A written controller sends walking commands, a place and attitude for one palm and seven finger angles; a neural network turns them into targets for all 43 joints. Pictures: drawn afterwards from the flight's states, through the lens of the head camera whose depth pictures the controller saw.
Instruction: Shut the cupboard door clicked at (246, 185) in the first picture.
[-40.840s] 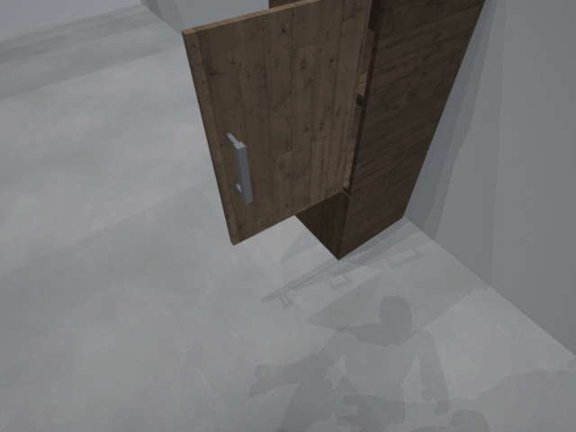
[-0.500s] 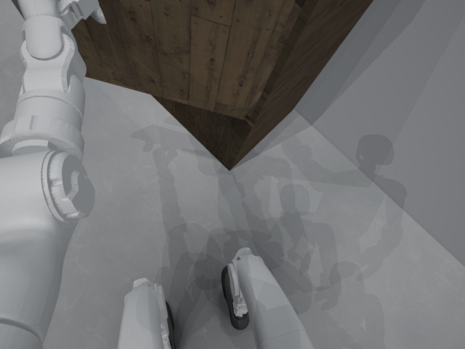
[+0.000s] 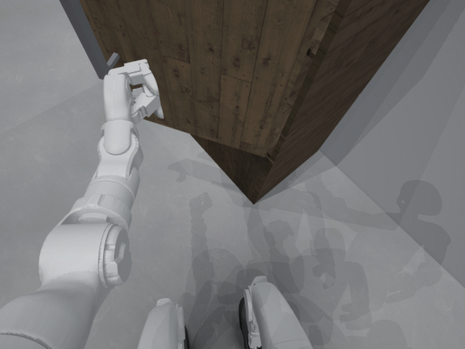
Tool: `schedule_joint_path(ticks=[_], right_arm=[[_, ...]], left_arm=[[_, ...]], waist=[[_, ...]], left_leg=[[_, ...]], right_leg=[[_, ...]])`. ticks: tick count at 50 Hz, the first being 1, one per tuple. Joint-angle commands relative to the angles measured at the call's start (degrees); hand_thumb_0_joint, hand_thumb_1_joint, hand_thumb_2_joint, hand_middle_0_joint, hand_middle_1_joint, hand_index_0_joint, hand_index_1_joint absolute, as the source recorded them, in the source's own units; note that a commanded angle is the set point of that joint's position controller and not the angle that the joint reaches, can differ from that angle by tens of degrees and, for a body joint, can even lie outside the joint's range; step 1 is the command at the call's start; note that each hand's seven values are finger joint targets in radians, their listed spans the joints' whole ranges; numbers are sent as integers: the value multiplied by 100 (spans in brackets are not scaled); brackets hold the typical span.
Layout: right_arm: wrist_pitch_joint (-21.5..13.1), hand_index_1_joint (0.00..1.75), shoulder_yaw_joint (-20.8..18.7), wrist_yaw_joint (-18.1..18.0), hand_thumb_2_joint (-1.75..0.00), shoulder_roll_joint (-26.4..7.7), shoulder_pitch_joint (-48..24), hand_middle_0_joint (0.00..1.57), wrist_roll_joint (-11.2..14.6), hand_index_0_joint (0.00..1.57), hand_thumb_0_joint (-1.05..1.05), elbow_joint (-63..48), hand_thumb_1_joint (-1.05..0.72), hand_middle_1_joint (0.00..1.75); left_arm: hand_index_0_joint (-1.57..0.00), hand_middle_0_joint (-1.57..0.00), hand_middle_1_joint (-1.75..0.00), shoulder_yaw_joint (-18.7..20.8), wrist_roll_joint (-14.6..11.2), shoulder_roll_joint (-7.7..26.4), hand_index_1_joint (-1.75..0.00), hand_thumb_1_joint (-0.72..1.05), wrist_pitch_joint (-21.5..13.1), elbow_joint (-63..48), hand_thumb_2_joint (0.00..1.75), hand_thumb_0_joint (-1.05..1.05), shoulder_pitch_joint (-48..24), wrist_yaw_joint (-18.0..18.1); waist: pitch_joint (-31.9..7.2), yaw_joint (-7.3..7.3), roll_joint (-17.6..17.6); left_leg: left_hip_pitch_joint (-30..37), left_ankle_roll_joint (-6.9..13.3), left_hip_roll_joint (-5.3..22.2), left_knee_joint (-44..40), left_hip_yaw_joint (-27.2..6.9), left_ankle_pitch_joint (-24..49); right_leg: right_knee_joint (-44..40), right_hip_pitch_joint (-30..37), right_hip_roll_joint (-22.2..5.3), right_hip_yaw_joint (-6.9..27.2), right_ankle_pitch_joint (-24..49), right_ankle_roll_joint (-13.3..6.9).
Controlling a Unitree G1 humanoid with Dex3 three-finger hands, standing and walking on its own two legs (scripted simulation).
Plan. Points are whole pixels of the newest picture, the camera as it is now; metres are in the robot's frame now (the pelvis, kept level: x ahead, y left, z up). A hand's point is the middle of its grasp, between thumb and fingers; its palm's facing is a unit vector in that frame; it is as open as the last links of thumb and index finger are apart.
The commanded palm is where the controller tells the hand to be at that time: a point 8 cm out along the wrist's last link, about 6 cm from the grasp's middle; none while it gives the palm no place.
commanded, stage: pull the fist back off the door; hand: left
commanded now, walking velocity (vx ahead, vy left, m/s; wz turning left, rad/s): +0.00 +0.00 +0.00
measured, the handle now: (95, 34) +0.66 +0.17 +0.06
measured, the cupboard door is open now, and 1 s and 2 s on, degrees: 32 32 32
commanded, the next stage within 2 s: draw the hand back to the body in 0.18 s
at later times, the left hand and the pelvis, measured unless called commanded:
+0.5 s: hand (134, 107) +0.48 +0.09 +0.08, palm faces +0.04 -0.99 -0.09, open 3.1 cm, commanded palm +0.43 +0.15 +0.10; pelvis +0.00 +0.00 +0.02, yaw -1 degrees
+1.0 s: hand (10, 192) +0.33 +0.19 +0.17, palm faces +0.12 -0.97 -0.23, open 3.2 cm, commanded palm +0.29 +0.24 +0.19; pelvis +0.03 +0.01 +0.09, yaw +1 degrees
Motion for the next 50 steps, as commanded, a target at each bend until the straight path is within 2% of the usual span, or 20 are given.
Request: schedule_joint_path(ticks=[1,4,7,10,14,15,18,19,21,26,28,30,32,34,35,38,40,41,48,50], right_arm=[[-124,30,-378,-112,-90,-792,919,20,14,20,0,-201,-90,30],[-129,30,-419,-148,-90,-779,834,20,33,20,0,-95,-90,30],[-41,30,-382,-191,-90,-807,749,20,67,20,0,-25,-90,30],[-18,30,-354,-239,-90,-823,647,20,87,20,0,-20,-90,30],[-53,30,-232,-291,-90,-832,502,20,74,20,0,-79,-90,30],[-64,30,-221,-298,-90,-832,510,20,55,20,0,-97,-90,30],[-55,30,-229,-290,-90,-781,446,20,62,20,0,-480,-90,30],[-41,30,-242,-274,-90,-726,416,20,97,20,0,-569,-90,30],[-8,30,-265,-244,-90,-691,388,20,183,20,0,-726,-90,30],[70,30,-310,-412,-90,-719,223,20,511,20,0,-980,-90,30],[-34,30,-277,-550,-90,-689,30,20,599,20,0,-1003,-90,30],[-149,30,-274,-666,-90,-693,-59,20,600,20,0,-815,-90,30],[-260,30,-227,-705,-90,-655,-160,20,595,20,0,-736,-90,30],[-344,30,-187,-705,-90,-613,-305,20,618,20,0,-704,-90,30],[-363,30,-170,-684,-90,-639,-371,20,622,20,0,-734,-90,30],[-363,30,-129,-650,-90,-667,-618,20,673,20,0,-954,-90,30],[-357,30,-91,-654,-90,-638,-874,20,706,20,0,-1175,-90,30],[-166,30,-128,-783,-90,-466,-1087,20,713,20,0,-1322,-90,30],[-162,30,36,-1112,-90,-386,-1534,20,647,20,0,-1434,-90,30],[-248,30,96,-1132,-90,-338,-1535,20,622,20,0,-1370,-90,30]], left_arm=[[-130,-130,-150,-148,-101,747,-150,90,-899,-2317,90,0,-2992,96],[-130,-130,-150,-482,21,451,-150,90,-981,-2368,90,0,-2791,148],[-130,-130,-150,-647,119,293,-150,90,-695,-1590,90,0,-2573,198],[-130,-130,-150,-662,60,147,-150,90,-453,-1115,90,0,-2656,285],[-130,-130,-150,-210,-115,550,-150,90,-363,-665,90,0,-2730,341],[-130,-130,-150,26,-92,826,-150,90,-430,-689,90,0,-2703,344],[-130,-130,-150,548,-87,1455,-150,90,-737,-1783,90,0,-1773,232],[-130,-130,-150,472,-89,1383,-150,90,-795,-2162,90,0,-1344,148],[-130,-130,-150,291,-121,1224,-150,90,-688,-2787,90,0,-464,-29],[-130,-130,-150,-305,-732,575,-150,90,160,-4054,90,0,515,-472],[-130,-130,-150,-684,-999,181,-150,90,272,-4714,90,0,353,-596],[-130,-130,-150,-642,-1091,304,-150,90,208,-4906,90,0,406,-646],[-130,-130,-150,-799,-1008,216,-150,90,131,-4810,90,0,817,-723],[-130,-130,-150,-1003,-887,97,-150,90,108,-4771,90,0,1271,-816],[-130,-130,-150,-1025,-849,131,-150,90,176,-4673,90,0,1583,-876],[-122,-122,-141,-792,-928,372,-141,90,541,-4773,90,0,2585,-1037],[-116,-116,-135,-492,-1114,632,-135,90,781,-5316,90,0,3075,-1122],[-113,-113,-132,-812,-632,861,-132,90,910,-6029,90,0,3184,-764],[-94,-94,-111,-604,-480,1073,-111,90,1658,-7867,90,0,3934,-78],[-89,-89,-105,-828,-432,800,-105,90,1809,-8037,90,0,4211,-18]], waist=[[-3786,-30,693],[-3844,-88,733],[-2944,-208,239],[-2639,-270,-12],[-2427,-228,-280],[-2562,-137,-343],[-3900,534,155],[-4209,686,358],[-4222,846,277],[-2885,610,-832],[-2426,492,-775],[-2062,486,-647],[-1584,541,-565],[-1218,636,77],[-1032,713,164],[-967,1013,309],[-1145,1231,65],[-1399,1181,-245],[-656,1162,-76],[-471,1137,61]], left_leg=[[1975,146,-299,-636,-17,2232],[2291,119,-259,-612,-70,2413],[1765,146,-269,-797,-87,1762],[1532,174,-301,-843,-92,1385],[874,228,-381,-854,-30,923],[786,238,-384,-812,-37,961],[1478,191,-404,-943,86,1881],[1776,147,-396,-1013,130,2202],[2018,127,-360,-1176,197,2524],[2089,258,-358,-1969,322,1650],[2480,278,-358,-2160,320,1416],[2753,275,-327,-2313,257,1309],[2881,259,-313,-2480,207,1236],[3205,218,-312,-2664,186,1134],[3261,203,-307,-2751,161,1066],[3419,176,-319,-2996,158,1222],[3514,173,-325,-3133,181,1548],[3834,199,-357,-3360,246,1813],[4718,241,-252,-3931,157,2472],[5039,217,-245,-4093,135,2725]], right_leg=[[-573,2454,136,137,2225,-41],[-543,2233,118,85,2243,-26],[-714,2159,119,41,1730,-8],[-816,2013,124,28,1379,-6],[-893,2239,99,136,1085,2],[-829,2349,95,165,1131,-6],[-644,3323,88,261,2156,-74],[-640,3544,79,257,2490,-79],[-784,3928,102,258,2861,-82],[-1918,4685,170,285,2265,44],[-2221,4545,171,238,1813,60],[-2330,4420,188,168,1620,68],[-2398,4265,171,98,1444,39],[-2465,3980,150,13,1147,-25],[-2504,3949,144,-15,1030,-50],[-2592,4305,121,-48,1093,-111],[-2624,4823,82,-28,1467,-114],[-2853,5347,-42,179,1537,-103],[-3470,5750,-8,13,2074,-78],[-3593,5790,10,-54,2222,-71]])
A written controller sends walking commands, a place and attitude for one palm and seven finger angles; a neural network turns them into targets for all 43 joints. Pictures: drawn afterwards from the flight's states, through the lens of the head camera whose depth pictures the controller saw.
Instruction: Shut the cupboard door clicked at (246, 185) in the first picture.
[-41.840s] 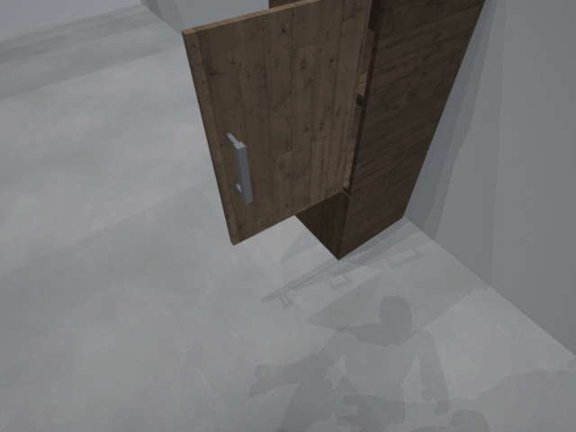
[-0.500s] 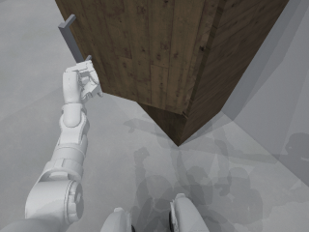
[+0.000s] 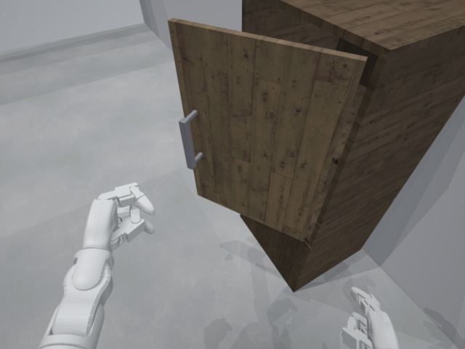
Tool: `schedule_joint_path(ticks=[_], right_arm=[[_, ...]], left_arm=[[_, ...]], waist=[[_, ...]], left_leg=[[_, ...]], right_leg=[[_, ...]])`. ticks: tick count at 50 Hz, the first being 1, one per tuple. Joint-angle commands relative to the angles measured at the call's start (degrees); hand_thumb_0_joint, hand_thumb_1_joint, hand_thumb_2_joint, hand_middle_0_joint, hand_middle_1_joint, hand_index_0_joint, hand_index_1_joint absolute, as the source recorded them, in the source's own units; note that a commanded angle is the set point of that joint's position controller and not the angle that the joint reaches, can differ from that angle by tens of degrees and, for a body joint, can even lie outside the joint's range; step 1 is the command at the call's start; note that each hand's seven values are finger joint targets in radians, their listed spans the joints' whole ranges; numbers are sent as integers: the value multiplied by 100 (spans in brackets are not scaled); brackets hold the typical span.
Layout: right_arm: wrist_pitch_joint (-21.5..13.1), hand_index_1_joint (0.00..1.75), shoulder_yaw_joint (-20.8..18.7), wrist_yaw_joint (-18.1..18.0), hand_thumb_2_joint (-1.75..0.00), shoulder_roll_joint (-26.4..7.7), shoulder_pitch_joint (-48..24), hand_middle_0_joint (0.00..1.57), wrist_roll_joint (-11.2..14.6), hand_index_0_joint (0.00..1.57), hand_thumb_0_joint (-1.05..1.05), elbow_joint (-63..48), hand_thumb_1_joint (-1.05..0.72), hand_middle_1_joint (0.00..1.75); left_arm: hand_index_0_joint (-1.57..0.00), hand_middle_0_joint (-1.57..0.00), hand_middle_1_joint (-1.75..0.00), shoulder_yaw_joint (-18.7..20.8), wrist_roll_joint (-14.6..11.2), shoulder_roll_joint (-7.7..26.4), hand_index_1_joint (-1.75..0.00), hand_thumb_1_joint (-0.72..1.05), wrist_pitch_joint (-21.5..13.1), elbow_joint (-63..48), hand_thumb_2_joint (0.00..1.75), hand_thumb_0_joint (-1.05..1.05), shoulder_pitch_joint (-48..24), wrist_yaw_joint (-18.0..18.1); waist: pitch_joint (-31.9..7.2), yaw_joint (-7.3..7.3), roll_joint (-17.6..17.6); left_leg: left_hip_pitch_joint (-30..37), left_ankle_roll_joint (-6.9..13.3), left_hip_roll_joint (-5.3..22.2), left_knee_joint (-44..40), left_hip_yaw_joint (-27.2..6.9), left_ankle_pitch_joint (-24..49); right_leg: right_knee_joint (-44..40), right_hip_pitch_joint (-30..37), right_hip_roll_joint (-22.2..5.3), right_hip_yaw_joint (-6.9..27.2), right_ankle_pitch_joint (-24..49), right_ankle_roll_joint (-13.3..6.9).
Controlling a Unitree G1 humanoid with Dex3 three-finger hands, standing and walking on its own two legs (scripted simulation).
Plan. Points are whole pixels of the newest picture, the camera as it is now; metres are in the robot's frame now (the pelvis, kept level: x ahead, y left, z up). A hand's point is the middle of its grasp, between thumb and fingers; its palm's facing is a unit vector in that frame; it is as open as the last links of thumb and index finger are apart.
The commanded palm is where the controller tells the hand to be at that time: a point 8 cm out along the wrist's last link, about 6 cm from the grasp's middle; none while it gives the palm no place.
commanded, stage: draw the hand back to the body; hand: left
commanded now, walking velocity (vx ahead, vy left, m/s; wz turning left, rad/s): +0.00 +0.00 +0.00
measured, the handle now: (192, 141) +0.64 +0.15 -0.03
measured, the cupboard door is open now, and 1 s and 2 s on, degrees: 32 32 32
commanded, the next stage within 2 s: step back with the hand held close in 0.88 s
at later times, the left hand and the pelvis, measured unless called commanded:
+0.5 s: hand (16, 242) +0.21 +0.27 +0.18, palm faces +0.47 -0.77 -0.43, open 6.1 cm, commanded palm +0.15 +0.30 +0.19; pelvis +0.02 +0.00 +0.02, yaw +1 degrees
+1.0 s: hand (18, 250) +0.19 +0.26 +0.19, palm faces +0.48 -0.77 -0.42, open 7.4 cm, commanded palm +0.14 +0.29 +0.19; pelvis +0.00 -0.01 +0.02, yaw +0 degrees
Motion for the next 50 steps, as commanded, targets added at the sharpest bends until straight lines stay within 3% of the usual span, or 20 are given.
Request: schedule_joint_path(ticks=[1,6,11,13,17,25,26,28,32,34,36,38,39,42,46,48,50], right_arm=[[-384,30,-92,-115,-90,-548,-404,20,-69,20,0,-703,-90,30],[-530,30,-16,-64,-90,-543,-487,20,-131,20,0,-569,-90,30],[-581,30,6,-20,-90,-508,-637,20,-194,20,0,-512,-90,30],[-622,30,9,-28,-90,-524,-690,20,-235,20,0,-476,-90,30],[-739,30,-4,-4,-90,-434,-741,20,-238,20,0,-469,-90,30],[-966,30,-133,29,-90,-491,-686,20,-225,20,0,-309,-90,30],[-975,30,-122,35,-90,-488,-670,20,-229,20,0,-248,-90,30],[-991,30,-163,30,-90,-565,-637,20,-217,20,0,-181,-90,30],[-1023,30,-205,-32,-90,-609,-656,20,-205,20,0,-172,-90,30],[-1090,30,-203,-55,-90,-603,-703,20,-229,20,0,-181,-90,30],[-1146,30,-180,-70,-90,-548,-753,20,-235,20,0,-185,-90,30],[-1209,30,-175,-88,-90,-558,-759,20,-260,20,0,-157,-90,30],[-1229,30,-145,-81,-90,-509,-789,20,-254,20,0,-168,-90,30],[-1264,30,-136,-72,-90,-474,-779,20,-243,20,0,-129,-90,30],[-1241,30,-148,-59,-90,-487,-748,20,-225,20,0,-96,-90,30],[-1218,30,-182,-57,-90,-517,-727,20,-221,20,0,-75,-90,30],[-1201,30,-204,-43,-90,-520,-734,20,-216,20,0,-120,-90,30]], left_arm=[[-86,-86,-102,354,14,772,-102,90,-94,-2217,90,0,-1308,326],[-72,-72,-87,405,46,669,-87,90,119,-2565,90,0,-281,357],[-58,-58,-72,1056,37,1067,-72,90,144,-3120,90,0,377,392],[-53,-53,-66,1499,34,1448,-66,90,126,-3339,90,0,625,433],[-42,-42,-54,1807,30,1522,-54,90,44,-4003,90,0,1046,491],[-20,-20,-30,2499,3,1770,-30,90,-50,-4318,90,0,2106,563],[-20,-20,-30,2243,16,1480,-30,90,-36,-4058,90,0,2149,539],[-20,-20,-30,2070,7,1313,-30,90,0,-3718,90,0,2106,516],[-20,-20,-30,2088,55,1423,-30,90,-76,-3828,90,0,1665,564],[-20,-20,-30,2222,76,1615,-30,90,-153,-4122,90,0,1572,599],[-20,-20,-30,2235,82,1626,-30,90,-194,-4238,90,0,1713,623],[-20,-20,-30,2458,86,1874,-30,90,-216,-4329,90,0,1856,663],[-20,-20,-30,2369,94,1777,-30,90,-236,-4457,90,0,1792,659],[-20,-20,-30,2367,102,1730,-30,90,-239,-4303,90,0,1867,660],[-20,-20,-30,2316,53,1575,-30,90,-219,-3854,90,0,1923,593],[-20,-20,-30,2339,33,1556,-30,90,-217,-3663,90,0,2039,560],[-20,-20,-30,2336,8,1558,-30,90,-238,-3769,90,0,2015,541]], waist=[[-934,23,212],[-502,108,44],[-416,247,-18],[-449,341,134],[-548,383,344],[-170,440,247],[85,376,115],[441,312,-264],[267,316,-57],[-139,383,145],[-282,425,176],[-395,482,279],[-340,459,457],[64,434,507],[498,398,139],[530,410,-46],[312,412,-132]], left_leg=[[617,100,-45,-1042,-1,1898],[935,50,8,-1404,-43,2286],[974,26,-5,-1623,-31,2378],[979,21,-30,-1646,-27,2422],[1092,-10,-27,-1648,-14,2688],[1016,1,-2,-1675,70,2580],[950,4,-5,-1716,81,2409],[872,46,15,-1791,83,2028],[958,100,-31,-1850,79,1566],[1075,119,-72,-1831,89,1613],[1094,116,-87,-1800,99,1739],[1067,110,-103,-1752,107,1852],[1043,85,-107,-1772,106,1846],[951,56,-92,-1792,139,1785],[823,59,-47,-1880,151,1460],[832,76,-36,-1905,154,1445],[901,105,-34,-1869,186,1471]], right_leg=[[-791,1369,121,-124,1527,-192],[-1094,1630,138,-216,1649,-168],[-1270,2008,123,-225,1754,-161],[-1328,2155,116,-205,1803,-161],[-1335,2255,121,-224,1888,-140],[-1446,2111,132,-223,1778,-94],[-1481,1958,137,-246,1643,-86],[-1630,1754,134,-250,1329,-65],[-1638,1717,126,-197,838,-63],[-1612,1929,89,-152,908,-77],[-1556,2044,100,-162,1048,-78],[-1548,2200,85,-134,1210,-89],[-1540,2173,78,-142,1209,-91],[-1602,1978,120,-151,1136,-95],[-1743,1755,144,-137,758,-66],[-1804,1764,150,-130,711,-60],[-1779,1832,121,-91,731,-35]])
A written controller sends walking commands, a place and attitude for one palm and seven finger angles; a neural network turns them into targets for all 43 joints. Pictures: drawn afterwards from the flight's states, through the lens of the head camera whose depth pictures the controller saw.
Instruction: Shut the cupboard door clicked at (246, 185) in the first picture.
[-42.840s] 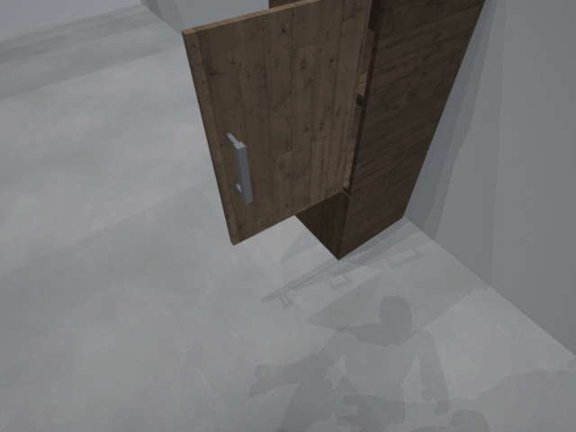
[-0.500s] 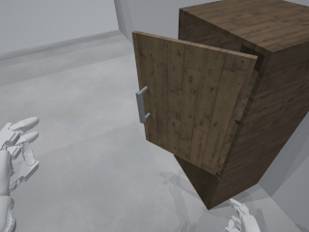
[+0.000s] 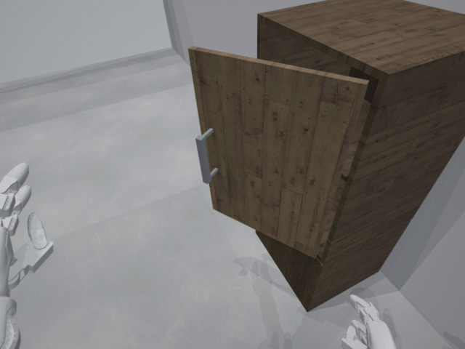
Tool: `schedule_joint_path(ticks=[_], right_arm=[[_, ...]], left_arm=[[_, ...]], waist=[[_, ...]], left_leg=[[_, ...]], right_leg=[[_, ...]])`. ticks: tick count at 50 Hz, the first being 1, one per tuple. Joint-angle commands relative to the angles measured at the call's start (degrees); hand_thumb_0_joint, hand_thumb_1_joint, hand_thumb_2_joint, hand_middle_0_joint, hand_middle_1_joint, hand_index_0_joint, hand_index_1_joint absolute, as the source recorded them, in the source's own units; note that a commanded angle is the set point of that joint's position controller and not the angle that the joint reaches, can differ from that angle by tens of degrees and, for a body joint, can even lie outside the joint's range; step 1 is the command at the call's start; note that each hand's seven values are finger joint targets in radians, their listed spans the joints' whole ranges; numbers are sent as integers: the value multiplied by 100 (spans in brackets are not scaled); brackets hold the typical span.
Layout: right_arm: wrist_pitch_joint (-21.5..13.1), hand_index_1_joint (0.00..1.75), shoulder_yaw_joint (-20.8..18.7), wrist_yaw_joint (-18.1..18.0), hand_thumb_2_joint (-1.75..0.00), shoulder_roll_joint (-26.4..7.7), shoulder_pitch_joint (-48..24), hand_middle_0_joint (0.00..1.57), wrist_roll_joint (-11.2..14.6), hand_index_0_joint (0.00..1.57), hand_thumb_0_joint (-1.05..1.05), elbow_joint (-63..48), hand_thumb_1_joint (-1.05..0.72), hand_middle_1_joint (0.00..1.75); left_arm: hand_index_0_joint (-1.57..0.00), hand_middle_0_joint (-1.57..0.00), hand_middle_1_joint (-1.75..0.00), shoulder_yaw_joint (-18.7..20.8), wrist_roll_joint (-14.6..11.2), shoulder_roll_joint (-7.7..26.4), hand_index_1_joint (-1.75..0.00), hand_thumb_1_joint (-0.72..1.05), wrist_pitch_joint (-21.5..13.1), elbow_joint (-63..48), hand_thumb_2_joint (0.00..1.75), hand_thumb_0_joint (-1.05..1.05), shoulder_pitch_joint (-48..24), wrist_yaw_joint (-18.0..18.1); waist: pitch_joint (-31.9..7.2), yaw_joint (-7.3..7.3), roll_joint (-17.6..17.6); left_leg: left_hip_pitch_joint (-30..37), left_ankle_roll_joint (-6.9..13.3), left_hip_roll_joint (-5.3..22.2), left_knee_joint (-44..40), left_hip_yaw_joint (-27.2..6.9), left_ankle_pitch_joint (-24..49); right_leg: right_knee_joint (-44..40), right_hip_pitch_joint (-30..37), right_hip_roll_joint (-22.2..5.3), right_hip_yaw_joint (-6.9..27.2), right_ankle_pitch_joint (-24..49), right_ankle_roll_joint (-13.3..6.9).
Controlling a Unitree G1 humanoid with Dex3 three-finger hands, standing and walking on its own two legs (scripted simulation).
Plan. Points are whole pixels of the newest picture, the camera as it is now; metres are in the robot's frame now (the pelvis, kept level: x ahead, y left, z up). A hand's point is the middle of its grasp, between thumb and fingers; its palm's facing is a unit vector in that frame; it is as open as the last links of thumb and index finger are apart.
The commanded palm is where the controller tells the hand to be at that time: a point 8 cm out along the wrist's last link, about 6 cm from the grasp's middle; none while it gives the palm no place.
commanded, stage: step back with the hand held close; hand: left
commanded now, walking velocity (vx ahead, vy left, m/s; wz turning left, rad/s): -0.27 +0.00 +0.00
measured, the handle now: (208, 156) +0.64 +0.16 -0.05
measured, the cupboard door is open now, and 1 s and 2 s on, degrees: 32 32 32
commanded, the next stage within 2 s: stop stepping back and stand still in 1.36 s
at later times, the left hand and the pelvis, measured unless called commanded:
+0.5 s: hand (1, 278) +0.14 +0.30 +0.17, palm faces +0.47 -0.73 -0.49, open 7.4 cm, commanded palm +0.09 +0.32 +0.17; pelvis -0.05 +0.02 -0.01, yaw +0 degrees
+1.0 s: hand out of the picture +0.06 +0.30 +0.16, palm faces +0.56 -0.66 -0.49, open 7.4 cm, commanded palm -0.01 +0.32 +0.17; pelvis -0.12 +0.00 -0.03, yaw +7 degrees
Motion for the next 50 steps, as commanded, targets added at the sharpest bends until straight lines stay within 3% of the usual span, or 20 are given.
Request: schedule_joint_path(ticks=[1,2,6,10,13,14,17,21,25,27,28,29,31,33,35,38,42,46,48,50], right_arm=[[-138,30,-295,19,-90,-812,-734,20,17,20,0,-1090,-90,30],[-46,30,-297,26,-90,-702,-658,20,9,20,0,-1002,-90,30],[144,30,-314,55,-90,-648,-613,20,25,20,0,-1072,-90,30],[287,30,-361,-38,-90,-752,-642,20,11,20,0,-1261,-90,30],[387,30,-382,-85,-90,-796,-713,20,-7,20,0,-1356,-90,30],[411,30,-369,-98,-90,-772,-656,20,-8,20,0,-1406,-90,30],[429,30,-401,-102,-90,-830,-565,20,-29,20,0,-1432,-90,30],[409,30,-393,-89,-90,-884,-528,20,-27,20,0,-1399,-90,30],[379,30,-370,-48,-90,-882,-488,20,23,20,0,-1404,-90,30],[349,30,-366,-29,-90,-867,-470,20,34,20,0,-1423,-90,30],[329,30,-375,-32,-90,-905,-480,20,1,20,0,-1391,-90,30],[311,30,-330,-19,-90,-812,-482,20,22,20,0,-1419,-90,30],[257,30,-309,-12,-90,-782,-462,20,-2,20,0,-1394,-90,30],[210,30,-301,-31,-90,-806,-447,20,-52,20,0,-1319,-90,30],[176,30,-271,-53,-90,-766,-406,20,-54,20,0,-1305,-90,30],[98,30,-319,-92,-90,-865,-386,20,-41,20,0,-1292,-90,30],[26,30,-374,-53,-90,-864,-345,20,6,20,0,-1310,-90,30],[13,30,-435,-9,-90,-981,-316,20,6,20,0,-1333,-90,30],[5,30,-460,14,-90,-971,-292,20,-28,20,0,-1271,-90,30],[-2,30,-430,65,-90,-815,-360,20,-31,20,0,-1244,-90,30]], left_arm=[[-20,-20,-30,1171,-18,1612,-30,90,-491,-1200,90,0,-913,121],[-20,-20,-30,948,-18,1297,-30,90,-510,-781,90,0,-317,91],[-20,-20,-30,859,-9,1268,-30,90,-598,-1181,90,0,149,135],[-20,-20,-30,1145,-56,1513,-30,90,-628,-1863,90,0,514,257],[-20,-20,-30,1387,-71,1760,-30,90,-611,-2156,90,0,478,287],[-20,-20,-30,1282,-82,1627,-30,90,-609,-2128,90,0,484,284],[-20,-20,-30,1260,-77,1540,-30,90,-603,-1960,90,0,487,290],[-20,-20,-30,1179,-31,1363,-30,90,-638,-1561,90,0,444,267],[-20,-20,-30,1055,71,1288,-30,90,-717,-1397,90,0,184,269],[-20,-20,-30,1041,113,1321,-30,90,-761,-1501,90,0,96,294],[-20,-20,-30,1215,160,1551,-30,90,-803,-1599,90,0,8,313],[-20,-20,-30,1028,150,1398,-30,90,-826,-1706,90,0,-59,317],[-20,-20,-30,1055,150,1505,-30,90,-878,-1923,90,0,-160,375],[-20,-20,-30,1290,159,1809,-30,90,-931,-2164,90,0,-253,441],[-20,-20,-30,1196,123,1659,-30,90,-980,-2210,90,0,-125,479],[-20,-20,-30,1429,179,1724,-30,90,-1059,-2098,90,0,117,516],[-20,-20,-30,1439,162,1599,-30,90,-1101,-1882,90,0,461,482],[-20,-20,-30,1369,330,1401,-30,90,-1145,-1465,90,0,258,445],[-20,-20,-30,1324,352,1477,-30,90,-1140,-1534,90,0,-104,425],[-20,-20,-30,1197,262,1521,-30,90,-1100,-1728,90,0,-180,437]], waist=[[44,-179,-347],[-114,-198,-844],[-725,-256,-765],[-1329,-273,-71],[-1437,-220,212],[-1358,-237,228],[-1126,-235,258],[-652,-248,249],[-409,-300,-45],[-408,-307,-253],[-400,-303,-333],[-397,-325,-505],[-391,-337,-617],[-481,-349,-513],[-588,-371,-193],[-741,-329,473],[-888,-307,343],[-213,-315,458],[-7,-336,-85],[-34,-365,-689]], left_leg=[[-1168,288,-20,-53,99,529],[-1121,283,-80,263,73,482],[-1175,223,-103,650,40,632],[-1076,190,132,242,-144,2206],[-1298,159,278,168,-325,2955],[-1444,147,313,130,-370,3039],[-1970,233,485,-131,-509,2411],[-3166,444,654,-497,-631,509],[-4039,542,530,-470,-577,-1379],[-4012,531,341,-146,-447,-1839],[-3917,512,275,11,-433,-1930],[-3778,470,172,230,-397,-1902],[-3329,396,39,602,-277,-1777],[-2966,362,16,591,-293,-1595],[-2934,368,79,316,-383,-1497],[-3882,534,420,-372,-746,-2074],[-4307,576,520,-240,-728,-1660],[-5871,794,733,-335,-823,-3424],[-5342,652,505,277,-672,-3133],[-3939,415,129,1267,-387,-2406]], right_leg=[[-770,-173,-322,523,247,-48],[-859,-284,-564,620,212,-130],[-533,-176,-941,681,899,-329],[351,246,-515,176,1979,-114],[775,452,-287,77,2474,-20],[878,468,-234,47,2404,-3],[1063,496,-61,52,1823,67],[1252,746,-12,171,1234,111],[1175,850,-135,432,772,78],[794,557,-275,649,157,33],[530,377,-353,810,-207,-16],[299,88,-463,902,-661,-69],[-186,-553,-634,1117,-1473,-169],[-337,-866,-657,1064,-1716,-208],[-109,-802,-506,786,-1511,-136],[773,292,-94,474,-841,22],[1305,886,32,573,658,27],[1743,1275,176,909,-396,50],[1093,394,-80,1435,-834,-107],[22,-1225,-609,2137,-1577,-389]])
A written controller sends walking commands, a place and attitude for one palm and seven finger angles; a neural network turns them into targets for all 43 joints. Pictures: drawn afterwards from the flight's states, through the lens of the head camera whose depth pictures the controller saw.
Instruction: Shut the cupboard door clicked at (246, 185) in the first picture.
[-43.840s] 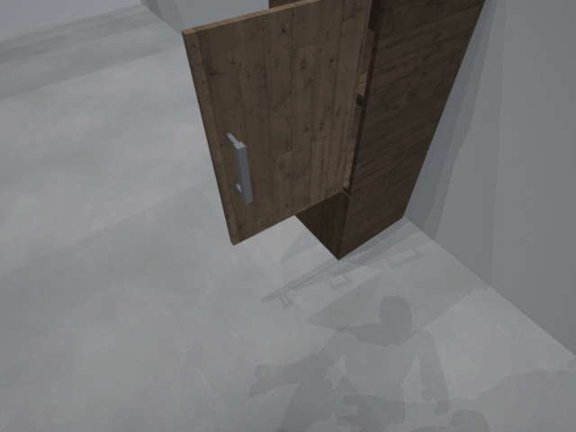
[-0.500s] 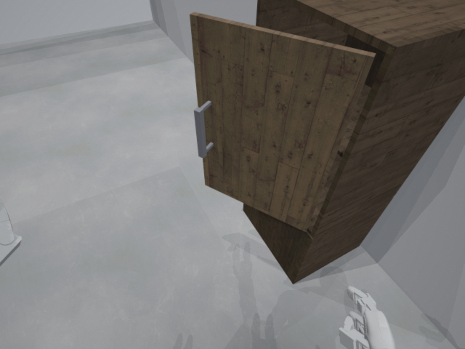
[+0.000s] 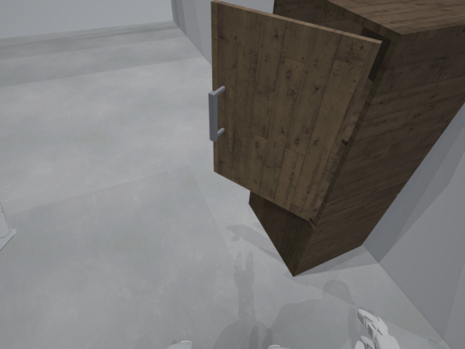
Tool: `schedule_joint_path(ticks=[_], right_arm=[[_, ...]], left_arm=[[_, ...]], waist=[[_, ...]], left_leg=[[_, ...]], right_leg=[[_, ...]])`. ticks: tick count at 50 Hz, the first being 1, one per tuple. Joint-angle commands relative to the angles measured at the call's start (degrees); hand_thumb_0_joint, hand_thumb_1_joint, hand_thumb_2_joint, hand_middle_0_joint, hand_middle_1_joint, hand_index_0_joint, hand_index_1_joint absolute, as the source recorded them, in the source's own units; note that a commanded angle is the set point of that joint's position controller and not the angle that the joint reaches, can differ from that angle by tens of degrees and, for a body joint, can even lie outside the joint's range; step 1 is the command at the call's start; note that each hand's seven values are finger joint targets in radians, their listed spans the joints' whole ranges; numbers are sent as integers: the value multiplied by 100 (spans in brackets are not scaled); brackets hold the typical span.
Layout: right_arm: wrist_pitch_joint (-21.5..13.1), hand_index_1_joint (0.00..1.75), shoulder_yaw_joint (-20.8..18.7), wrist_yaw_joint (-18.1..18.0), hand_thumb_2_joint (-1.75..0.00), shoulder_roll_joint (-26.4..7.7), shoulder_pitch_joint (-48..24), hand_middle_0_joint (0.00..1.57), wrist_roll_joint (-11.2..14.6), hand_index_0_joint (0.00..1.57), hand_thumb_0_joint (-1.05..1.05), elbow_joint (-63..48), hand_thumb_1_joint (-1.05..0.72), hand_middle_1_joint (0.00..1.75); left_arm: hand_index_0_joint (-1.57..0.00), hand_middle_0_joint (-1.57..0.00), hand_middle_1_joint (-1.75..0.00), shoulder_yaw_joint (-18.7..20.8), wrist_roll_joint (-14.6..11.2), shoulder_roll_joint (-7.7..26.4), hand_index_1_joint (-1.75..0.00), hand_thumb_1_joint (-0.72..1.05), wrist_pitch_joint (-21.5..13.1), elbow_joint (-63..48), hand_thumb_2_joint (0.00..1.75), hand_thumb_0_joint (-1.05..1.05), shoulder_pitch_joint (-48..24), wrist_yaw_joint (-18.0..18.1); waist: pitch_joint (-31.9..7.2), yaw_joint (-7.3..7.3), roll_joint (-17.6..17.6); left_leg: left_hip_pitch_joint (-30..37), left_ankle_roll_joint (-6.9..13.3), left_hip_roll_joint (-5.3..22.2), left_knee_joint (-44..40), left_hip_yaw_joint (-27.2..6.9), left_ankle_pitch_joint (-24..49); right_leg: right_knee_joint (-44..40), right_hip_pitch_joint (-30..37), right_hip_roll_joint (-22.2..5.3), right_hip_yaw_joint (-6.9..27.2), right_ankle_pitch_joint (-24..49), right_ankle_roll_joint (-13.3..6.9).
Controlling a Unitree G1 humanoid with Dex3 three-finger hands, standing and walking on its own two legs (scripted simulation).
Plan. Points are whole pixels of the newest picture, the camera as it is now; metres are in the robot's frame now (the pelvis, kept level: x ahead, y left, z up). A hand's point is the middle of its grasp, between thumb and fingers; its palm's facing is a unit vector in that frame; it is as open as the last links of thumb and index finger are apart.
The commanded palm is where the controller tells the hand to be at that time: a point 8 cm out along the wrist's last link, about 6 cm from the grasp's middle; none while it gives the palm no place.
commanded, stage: step back with the hand held close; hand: left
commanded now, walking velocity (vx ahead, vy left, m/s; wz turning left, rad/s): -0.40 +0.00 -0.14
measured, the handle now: (217, 114) +0.76 +0.06 -0.02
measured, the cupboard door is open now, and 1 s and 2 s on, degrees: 32 32 32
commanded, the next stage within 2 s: stop stepping back and stand still in 0.36 s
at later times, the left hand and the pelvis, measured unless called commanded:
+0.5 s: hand out of the picture +0.06 +0.28 +0.19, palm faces +0.57 -0.71 -0.41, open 7.5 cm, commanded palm +0.02 +0.31 +0.21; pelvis -0.12 +0.00 +0.01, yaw +1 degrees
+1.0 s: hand out of the picture +0.02 +0.25 +0.20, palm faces +0.37 -0.79 -0.49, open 7.4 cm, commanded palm -0.02 +0.28 +0.21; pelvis -0.20 +0.00 +0.03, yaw -7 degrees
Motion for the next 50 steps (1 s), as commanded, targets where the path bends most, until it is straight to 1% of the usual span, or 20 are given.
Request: schedule_joint_path(ticks=[1,6,8,9,13,16,18,19,21,23,25,28,31,33,41,42,44,45,46,50], right_arm=[[-299,30,-283,44,-90,-682,-745,20,-51,20,0,-807,-90,30],[-57,30,-263,89,-90,-572,-601,20,-26,20,0,-663,-90,30],[-119,30,-313,-32,-90,-765,-636,20,-54,20,0,-743,-90,30],[-225,30,-314,-85,-90,-816,-882,20,-101,20,0,-812,-90,30],[-558,30,-586,32,-90,-596,-1083,20,-1,20,0,-508,-90,30],[-517,30,-480,175,-90,-535,-1232,20,132,20,0,-646,-90,30],[-454,30,-386,153,-90,-557,-1198,20,76,20,0,-591,-90,30],[-444,30,-343,166,-90,-470,-1161,20,57,20,0,-585,-90,30],[-435,30,-249,185,-90,-278,-1351,20,-16,20,0,-468,-90,30],[-485,30,-137,125,-90,-247,-1325,20,-45,20,0,-387,-90,30],[-421,30,-169,1,-90,-301,-1082,20,61,20,0,-565,-90,30],[-395,30,-118,-119,-90,-437,-874,20,63,20,0,-395,-90,30],[-578,30,-243,-62,-90,-665,-668,20,38,20,0,-666,-90,30],[-629,30,-273,13,-90,-637,-730,20,33,20,0,-779,-90,30],[-199,30,-145,87,-90,-608,-917,20,-24,20,0,-935,-90,30],[-117,30,-180,50,-90,-610,-888,20,-36,20,0,-921,-90,30],[12,30,-207,53,-90,-494,-839,20,-45,20,0,-867,-90,30],[-87,30,-223,47,-90,-630,-811,20,-85,20,0,-764,-90,30],[-182,30,-250,75,-90,-671,-587,20,-133,20,0,-567,-90,30],[-182,30,-202,44,-90,-578,-601,20,-84,20,0,-423,-90,30]], left_arm=[[-20,-20,-30,474,-134,1006,-30,90,-230,-1292,90,0,-418,161],[-20,-20,-30,541,-293,1208,-30,90,-165,-1837,90,0,-528,240],[-20,-20,-30,613,-305,1166,-30,90,-265,-2075,90,0,-441,260],[-20,-20,-30,749,-252,1030,-30,90,-276,-2128,90,0,-364,285],[-20,-20,-30,1001,-446,1340,-30,90,-283,-2067,90,0,-470,261],[-20,-20,-30,594,-559,838,-30,90,-45,-1208,90,0,429,189],[-20,-20,-30,546,-538,943,-30,90,-51,-1124,90,0,100,83],[-20,-20,-30,415,-507,931,-30,90,-129,-1302,90,0,-161,28],[-20,-20,-30,414,-298,1446,-30,90,-232,-1393,90,0,-778,165],[-20,-20,-30,335,-220,1432,-30,90,-182,-1833,90,0,-1547,219],[-20,-20,-30,155,-290,1167,-30,90,10,-1872,90,0,-1738,154],[-20,-20,-30,30,-311,941,-30,90,146,-1227,90,0,-1708,134],[-20,-20,-30,-8,-289,757,-30,90,15,-1601,90,0,-1373,197],[-20,-20,-30,369,-389,898,-30,90,-15,-1061,90,0,-174,183],[-20,-20,-30,628,-347,1103,-30,90,131,-1695,90,0,781,129],[-20,-20,-30,647,-307,1103,-30,90,185,-1498,90,0,746,158],[-20,-20,-30,733,-284,1274,-30,90,257,-1309,90,0,453,199],[-20,-20,-30,855,-322,1516,-30,90,145,-1344,90,0,96,235],[-20,-20,-30,869,-314,1480,-30,90,-11,-1327,90,0,-92,247],[-20,-20,-30,245,-267,867,-30,90,-12,-743,90,0,-166,168]], waist=[[-80,161,-484],[-811,6,-880],[-704,-5,1086],[-804,124,2533],[-1549,320,941],[-862,301,2035],[-247,245,1701],[-98,245,906],[394,427,-1680],[-408,469,-1876],[-500,236,-1939],[-840,79,108],[-976,187,2020],[-914,189,1069],[-504,135,1498],[-413,153,1272],[-79,205,-875],[228,237,-1022],[-94,102,-722],[14,82,-255]], left_leg=[[-718,41,-2,-391,-245,-1514],[1298,-30,-77,-454,-74,-617],[322,450,897,-2255,-1334,-1853],[-1425,886,2045,-3684,-2450,-2926],[580,412,1784,-2529,-704,-177],[-379,-14,1660,-2834,214,-1096],[-685,-274,1522,-2665,390,-1616],[-182,-489,1145,-1827,644,-1342],[305,-729,117,1867,465,-608],[-311,-611,-54,2260,96,-807],[316,-488,217,1160,-55,-515],[1859,-423,-138,-1397,732,1259],[2307,297,1801,-2727,-1228,2061],[2392,410,1875,-3022,-1420,1583],[-400,76,1105,-3107,70,-2193],[-720,-10,856,-2522,277,-2250],[-1375,-194,34,570,544,-1104],[-1441,-223,67,1436,206,-631],[-1330,-264,170,1699,45,-181],[-287,-247,276,892,204,399]], right_leg=[[-1818,124,-1066,1981,-2380,-564],[-1954,-983,-1143,1057,-2522,-402],[64,-530,-266,368,-2360,-65],[2642,1037,528,-207,-1611,152],[3036,388,318,-14,-2125,94],[1538,1183,182,-564,-2455,-110],[119,1258,63,-482,-2354,-259],[-930,589,-283,132,-2607,-464],[-3303,-1401,-2329,3562,-2346,-1301],[-2412,-16,-1930,2897,1594,-1207],[-1167,508,-1598,1752,3066,-990],[-564,596,-855,637,1480,-384],[959,-39,-124,200,-2067,75],[1351,-292,61,5,-1903,56],[-517,2524,187,-932,-1431,-167],[-824,2734,55,-700,-1698,-307],[-2734,1975,-1805,2516,-3497,-1238],[-3142,1572,-2399,3091,-2604,-1479],[-2758,1903,-2252,2508,-1179,-1456],[-2584,810,-1624,1227,-1822,-1046]])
